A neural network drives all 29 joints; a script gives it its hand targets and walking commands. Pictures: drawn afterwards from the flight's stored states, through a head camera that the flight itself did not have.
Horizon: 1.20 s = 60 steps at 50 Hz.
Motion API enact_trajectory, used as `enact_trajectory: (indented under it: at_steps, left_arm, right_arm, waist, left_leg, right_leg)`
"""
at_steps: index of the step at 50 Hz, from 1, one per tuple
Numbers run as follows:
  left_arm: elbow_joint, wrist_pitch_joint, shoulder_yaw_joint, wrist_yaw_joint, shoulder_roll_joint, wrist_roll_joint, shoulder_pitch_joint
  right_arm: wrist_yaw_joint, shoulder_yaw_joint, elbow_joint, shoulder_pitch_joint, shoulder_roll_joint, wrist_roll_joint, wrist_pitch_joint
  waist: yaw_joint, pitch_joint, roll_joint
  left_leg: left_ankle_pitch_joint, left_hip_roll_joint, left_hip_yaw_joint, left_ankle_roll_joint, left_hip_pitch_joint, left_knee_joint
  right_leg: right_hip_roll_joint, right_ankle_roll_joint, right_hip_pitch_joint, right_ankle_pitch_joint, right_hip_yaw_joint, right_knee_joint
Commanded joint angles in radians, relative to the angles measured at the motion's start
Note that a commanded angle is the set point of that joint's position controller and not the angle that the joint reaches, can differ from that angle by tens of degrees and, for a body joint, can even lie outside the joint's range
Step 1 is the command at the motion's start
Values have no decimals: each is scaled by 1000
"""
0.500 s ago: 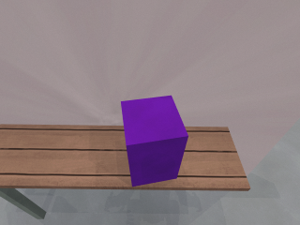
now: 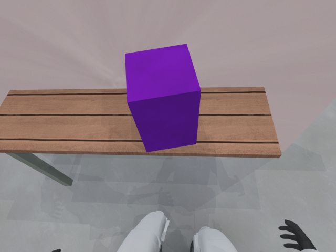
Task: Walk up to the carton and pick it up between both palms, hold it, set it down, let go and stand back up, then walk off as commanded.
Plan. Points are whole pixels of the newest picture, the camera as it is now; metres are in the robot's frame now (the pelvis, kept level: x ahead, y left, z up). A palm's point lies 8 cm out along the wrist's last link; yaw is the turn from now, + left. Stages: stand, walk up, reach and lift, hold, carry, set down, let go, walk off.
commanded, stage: walk off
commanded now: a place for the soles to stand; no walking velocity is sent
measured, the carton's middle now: (164, 103) +0.50 +0.05 -0.03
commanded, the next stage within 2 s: none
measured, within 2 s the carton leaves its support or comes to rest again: neither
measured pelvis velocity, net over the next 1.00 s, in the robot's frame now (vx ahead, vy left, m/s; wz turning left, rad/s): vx -0.33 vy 0.02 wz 0.02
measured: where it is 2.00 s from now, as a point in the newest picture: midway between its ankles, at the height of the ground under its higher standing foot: outside the picture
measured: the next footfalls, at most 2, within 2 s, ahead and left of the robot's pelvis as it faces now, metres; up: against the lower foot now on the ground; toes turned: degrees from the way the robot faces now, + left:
left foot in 0.34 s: -0.10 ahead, +0.16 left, +0.00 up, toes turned +1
right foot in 0.70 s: -0.21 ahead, -0.10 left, +0.00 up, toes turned +3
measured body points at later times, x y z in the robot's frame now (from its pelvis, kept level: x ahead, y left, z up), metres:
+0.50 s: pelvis -0.15 +0.03 +0.00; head -0.12 +0.05 +0.44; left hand -0.06 +0.36 -0.12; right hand -0.08 -0.28 -0.11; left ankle -0.14 +0.16 -0.71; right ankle -0.08 -0.10 -0.65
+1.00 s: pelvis -0.33 +0.02 -0.01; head -0.27 -0.01 +0.43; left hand -0.25 +0.33 -0.10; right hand -0.23 -0.30 -0.14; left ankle -0.37 +0.16 -0.65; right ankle -0.25 -0.10 -0.71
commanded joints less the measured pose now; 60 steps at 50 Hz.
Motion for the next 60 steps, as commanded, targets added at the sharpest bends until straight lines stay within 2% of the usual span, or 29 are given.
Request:
enact_trajectory:
  at_steps: [1,5,11,14,17,18,19,20,21,22,24,29,33,35,36,37,38,39,40,42,46,49,52,54,55,56,57,59,60]
  left_arm:
    - [-133,-48,78,33,279,-6,-45]
    - [-120,-58,74,44,267,-14,33]
    - [-126,-41,71,31,280,-11,20]
    - [-143,-26,69,21,300,-7,-27]
    - [-150,-7,64,12,305,-17,-91]
    - [-143,-2,58,13,277,-22,-88]
    - [-151,-4,51,11,219,-36,-103]
    - [-182,-6,77,25,270,-14,-159]
    - [-162,-11,88,20,313,-18,-117]
    - [-112,-13,81,13,321,-27,-50]
    - [-94,-2,79,15,289,-41,54]
    - [-149,-26,57,11,268,-50,-23]
    - [-119,-35,60,4,257,-41,69]
    - [-73,-49,68,0,256,-33,140]
    - [-76,-53,74,-2,296,-27,140]
    - [-104,-52,85,-1,402,-22,129]
    - [-126,-46,89,12,435,-11,81]
    - [-143,-50,88,20,411,-2,44]
    - [-158,-54,76,18,371,-2,-10]
    - [-176,-58,69,14,320,-10,-74]
    - [-199,-44,72,26,286,-6,16]
    - [-192,-40,74,22,305,-4,34]
    - [-177,-28,67,10,317,-5,-11]
    - [-153,-15,55,6,296,-19,-18]
    - [-138,-14,41,8,246,-24,2]
    - [-152,-19,25,8,180,-37,-54]
    - [-168,-21,68,15,277,-18,-148]
    - [-68,-40,73,1,342,-35,-55]
    - [-37,-43,70,0,315,-44,-1]
  right_arm:
    - [-13,-61,-52,127,-197,-9,-17]
    - [-6,-56,-63,107,-183,-3,-27]
    - [7,-50,-50,160,-173,15,-29]
    - [15,-52,-28,234,-177,18,-30]
    - [22,-60,10,350,-160,12,-41]
    - [24,-63,2,343,-179,-1,-45]
    - [21,-75,-43,247,-275,-24,-49]
    - [16,-89,-83,172,-368,-20,-48]
    - [4,-80,-116,64,-344,-23,-57]
    - [3,-62,-140,-4,-281,-22,-54]
    - [6,-39,-158,-73,-221,-11,-64]
    - [-1,-54,-150,124,-214,-16,-66]
    - [-2,-52,-169,125,-222,-9,-52]
    - [-1,-46,-170,123,-208,-3,-41]
    - [-4,-42,-173,147,-184,3,-42]
    - [-10,-37,-207,80,-150,27,-45]
    - [-23,-63,-176,42,-185,18,-38]
    - [-21,-68,-147,45,-192,16,-40]
    - [-16,-64,-132,73,-185,25,-39]
    - [-11,-54,-126,167,-199,30,-41]
    - [-13,-52,-140,130,-195,21,-50]
    - [1,-49,-141,151,-202,25,-58]
    - [16,-53,-101,205,-199,23,-67]
    - [20,-57,-48,308,-169,18,-82]
    - [20,-61,-45,314,-181,1,-91]
    - [22,-70,-66,253,-275,-18,-94]
    - [19,-93,-70,214,-387,-10,-91]
    - [8,-58,-106,55,-280,-29,-97]
    - [10,-45,-109,24,-227,-24,-103]
  waist:
    - [-37,-229,-182]
    - [-5,-246,-163]
    - [-6,-285,-249]
    - [-32,-315,-281]
    - [-97,-328,-236]
    - [-110,-287,-111]
    - [-113,-227,188]
    - [-147,-148,220]
    - [-86,-80,172]
    - [-40,-60,59]
    - [-2,-110,74]
    - [-99,-180,148]
    - [-61,-247,165]
    - [-33,-300,76]
    - [-35,-335,-61]
    - [7,-344,-323]
    - [41,-296,-312]
    - [32,-224,-250]
    - [-10,-220,-156]
    - [-60,-252,-191]
    - [9,-248,-250]
    - [18,-267,-300]
    - [-10,-282,-346]
    - [-60,-309,-288]
    - [-73,-304,-153]
    - [-98,-229,135]
    - [-147,-110,145]
    - [-54,-25,-1]
    - [-45,-49,13]
  left_leg:
    - [51,5,-24,-39,-68,152]
    - [20,35,-5,-52,-100,91]
    - [-64,82,65,-19,26,-165]
    - [-98,116,123,9,149,-342]
    - [116,111,190,61,388,-653]
    - [72,161,56,100,370,-757]
    - [122,436,-390,218,263,-857]
    - [32,570,-570,346,-73,-955]
    - [-33,565,-529,326,-220,-953]
    - [59,460,-349,257,-187,-885]
    - [239,358,-159,177,-1,-764]
    - [696,392,-144,206,350,-636]
    - [748,394,-113,179,340,-598]
    - [621,305,-11,122,249,-443]
    - [460,219,57,84,126,-329]
    - [79,27,135,14,-77,-142]
    - [-172,39,-5,13,-7,34]
    - [-129,73,-49,22,15,100]
    - [-95,44,-79,23,1,109]
    - [-17,2,-5,-4,-55,131]
    - [-47,27,57,-58,-68,61]
    - [-100,60,83,-53,-52,-136]
    - [-107,95,134,-12,134,-439]
    - [59,76,174,26,366,-687]
    - [-4,149,9,62,415,-753]
    - [-136,403,-428,160,329,-856]
    - [-330,547,-626,296,-4,-998]
    - [-229,432,-415,209,-141,-921]
    - [-127,372,-308,172,-58,-865]
  right_leg:
    - [-299,-50,161,288,413,-329]
    - [-318,-98,295,436,391,-279]
    - [-314,-147,253,295,338,-307]
    - [-309,-136,163,195,302,-323]
    - [-251,-47,-20,77,211,-242]
    - [-180,-12,-104,26,165,-96]
    - [46,66,-275,-216,42,230]
    - [61,74,-140,-289,165,446]
    - [8,60,-28,-212,239,521]
    - [41,55,-39,-161,202,548]
    - [94,46,-177,-90,183,573]
    - [35,77,-239,-203,118,310]
    - [-17,56,-38,-181,38,-57]
    - [-3,50,163,-33,34,-321]
    - [-61,31,250,180,168,-294]
    - [-327,-114,213,392,567,-297]
    - [-458,-256,11,460,713,-332]
    - [-460,-257,-73,380,667,-352]
    - [-395,-208,-21,409,537,-295]
    - [-292,-145,126,538,327,-202]
    - [-294,-189,186,606,355,-172]
    - [-296,-170,233,328,362,-204]
    - [-261,-122,105,-10,322,-242]
    - [-229,-55,-51,-64,242,-169]
    - [-179,-7,-176,-106,196,-43]
    - [11,53,-387,-253,78,163]
    - [18,61,-252,-265,189,344]
    - [-39,52,-84,-169,218,389]
    - [-14,47,-150,-112,198,414]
